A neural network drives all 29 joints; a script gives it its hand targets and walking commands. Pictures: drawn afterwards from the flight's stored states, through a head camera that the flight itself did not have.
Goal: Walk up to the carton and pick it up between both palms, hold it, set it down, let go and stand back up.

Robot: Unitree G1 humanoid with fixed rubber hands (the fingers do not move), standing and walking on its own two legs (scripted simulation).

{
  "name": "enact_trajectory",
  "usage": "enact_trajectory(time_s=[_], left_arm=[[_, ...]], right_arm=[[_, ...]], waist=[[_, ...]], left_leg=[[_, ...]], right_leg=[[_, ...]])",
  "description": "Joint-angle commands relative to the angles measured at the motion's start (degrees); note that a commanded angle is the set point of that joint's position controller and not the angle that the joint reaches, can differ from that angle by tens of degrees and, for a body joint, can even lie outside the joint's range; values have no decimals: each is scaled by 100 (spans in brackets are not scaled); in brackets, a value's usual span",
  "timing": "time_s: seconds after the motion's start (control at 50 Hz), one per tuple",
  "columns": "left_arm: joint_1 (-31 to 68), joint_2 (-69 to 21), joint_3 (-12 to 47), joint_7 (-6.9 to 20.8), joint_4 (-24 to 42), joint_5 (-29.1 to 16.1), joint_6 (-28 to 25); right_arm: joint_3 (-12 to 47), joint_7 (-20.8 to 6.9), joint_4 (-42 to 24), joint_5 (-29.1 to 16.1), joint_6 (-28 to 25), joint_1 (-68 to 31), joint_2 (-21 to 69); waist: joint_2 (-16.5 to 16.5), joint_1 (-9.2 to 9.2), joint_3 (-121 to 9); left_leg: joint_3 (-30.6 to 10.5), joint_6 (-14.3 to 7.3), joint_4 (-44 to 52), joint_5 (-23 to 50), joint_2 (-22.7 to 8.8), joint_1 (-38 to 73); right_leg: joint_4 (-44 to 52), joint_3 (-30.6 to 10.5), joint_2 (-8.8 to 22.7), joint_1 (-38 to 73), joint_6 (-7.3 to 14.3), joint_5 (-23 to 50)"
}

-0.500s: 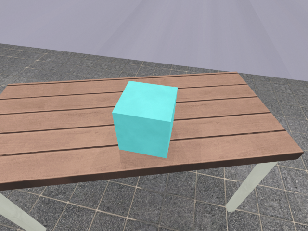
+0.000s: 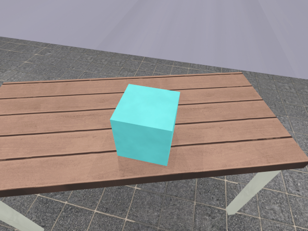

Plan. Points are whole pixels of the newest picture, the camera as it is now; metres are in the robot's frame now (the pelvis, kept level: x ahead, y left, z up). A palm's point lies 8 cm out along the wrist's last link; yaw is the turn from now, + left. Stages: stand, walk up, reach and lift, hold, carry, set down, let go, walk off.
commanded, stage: stand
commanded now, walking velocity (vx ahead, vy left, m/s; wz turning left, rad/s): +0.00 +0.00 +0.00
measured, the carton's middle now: (147, 124) +0.46 +0.02 +0.00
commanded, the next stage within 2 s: none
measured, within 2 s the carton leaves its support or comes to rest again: neither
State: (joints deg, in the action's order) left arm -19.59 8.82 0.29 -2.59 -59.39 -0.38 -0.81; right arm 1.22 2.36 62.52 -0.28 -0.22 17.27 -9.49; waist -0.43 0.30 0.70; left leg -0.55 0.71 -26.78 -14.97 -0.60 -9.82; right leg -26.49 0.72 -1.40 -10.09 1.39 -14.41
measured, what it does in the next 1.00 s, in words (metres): stands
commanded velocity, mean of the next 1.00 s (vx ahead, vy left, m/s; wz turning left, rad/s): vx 0.00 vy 0.00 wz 0.00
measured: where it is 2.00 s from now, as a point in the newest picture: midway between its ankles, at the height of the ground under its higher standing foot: outside the picture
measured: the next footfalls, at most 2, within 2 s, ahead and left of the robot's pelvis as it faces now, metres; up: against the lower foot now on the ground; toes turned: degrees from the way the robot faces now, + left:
none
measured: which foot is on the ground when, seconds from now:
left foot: down 0.00-1.00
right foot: down 0.00-1.00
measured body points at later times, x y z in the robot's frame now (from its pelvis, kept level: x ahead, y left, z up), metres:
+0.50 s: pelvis +0.02 +0.00 +0.00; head +0.02 +0.00 +0.45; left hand +0.03 +0.22 -0.16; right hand +0.02 -0.22 -0.16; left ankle +0.00 +0.13 -0.74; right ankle +0.00 -0.10 -0.74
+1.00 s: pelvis +0.03 +0.00 +0.00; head +0.02 +0.00 +0.45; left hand +0.03 +0.22 -0.16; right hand +0.02 -0.22 -0.16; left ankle +0.00 +0.13 -0.74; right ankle +0.00 -0.10 -0.74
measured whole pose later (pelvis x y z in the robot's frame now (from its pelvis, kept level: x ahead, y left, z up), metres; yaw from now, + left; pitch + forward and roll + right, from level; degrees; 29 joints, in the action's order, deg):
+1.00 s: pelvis +0.03 +0.00 +0.00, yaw +0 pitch -2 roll +0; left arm -17.5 8.1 1.0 -3.3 -63.5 -0.4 -0.8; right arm 2.2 3.3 65.9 -0.5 -0.3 16.5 -8.5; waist -0.3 0.1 0.9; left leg -0.2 1.1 -23.8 -16.0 -1.2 -5.7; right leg -23.2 0.8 -1.7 -6.0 1.5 -15.3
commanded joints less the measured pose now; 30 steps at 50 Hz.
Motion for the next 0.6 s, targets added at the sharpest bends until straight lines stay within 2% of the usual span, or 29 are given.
enact_trajectory(time_s=[0.0, 0.04, 0.08, 0.12, 0.14, 0.2, 0.26, 0.3, 0.34, 0.46, 0.58], left_arm=[[-372, 754, -142, -56, 206, 6, -85], [-391, 764, -134, -61, 162, 8, -88], [-369, 771, -125, -67, 160, -4, -99], [-384, 775, -120, -72, 114, -2, -99], [-379, 744, -121, -71, 111, -4, -91], [-350, 723, -102, -71, 57, 13, -87], [-319, 738, -98, -82, 28, -9, -95], [-252, 745, -102, -90, 48, -4, -91], [-305, 715, -95, -92, 15, 2, -95], [-276, 664, -90, -92, -96, -17, -65], [-226, 692, -73, -100, -134, 1, -77]], right_arm=[[-103, 53, -166, 4, -72, 374, -685], [-109, 57, -149, -4, -76, 320, -712], [-90, 58, -148, -10, -76, 314, -658], [-93, 65, -111, -3, -72, 288, -700], [-83, 68, -107, -9, -69, 285, -683], [-83, 73, -59, -20, -67, 269, -659], [-51, 80, -44, -14, -65, 259, -634], [-58, 85, -12, -16, -70, 281, -655], [-58, 96, -20, -7, -68, 149, -677], [-40, 93, 69, -14, -55, 238, -645], [-13, 103, 92, -17, -74, 250, -592]], waist=[[64, -24, 443], [-12, -13, 364], [94, -40, 442], [115, -26, 370], [-3, -38, 450], [44, -26, 403], [103, -16, 287], [28, -45, 323], [32, 9, 380], [-11, -9, 518], [67, -12, 387]], left_leg=[[-501, -80, 623, 803, -556, -210], [-461, -70, 595, 891, -541, -159], [-423, -47, 584, 1041, -550, -145], [-415, -46, 601, 939, -547, -103], [-402, -61, 614, 942, -550, -136], [-390, -51, 632, 961, -556, -130], [-392, -29, 627, 1215, -568, 12], [-384, -40, 624, 1284, -578, -80], [-360, -37, 613, 1294, -569, -21], [-349, 5, 684, 1116, -555, -63], [-339, -11, 707, 1278, -592, 34]], right_leg=[[723, -659, 681, -198, -90, 869], [726, -678, 708, -101, -71, 970], [727, -656, 713, -94, -71, 1283], [770, -654, 709, -59, -75, 1204], [759, -676, 720, -46, -63, 1212], [755, -644, 703, 52, -63, 1251], [711, -622, 698, 51, -55, 1521], [679, -607, 718, 214, -37, 1632], [716, -633, 721, 147, -53, 1722], [790, -589, 701, 43, -58, 1420], [757, -564, 703, 164, -69, 1616]])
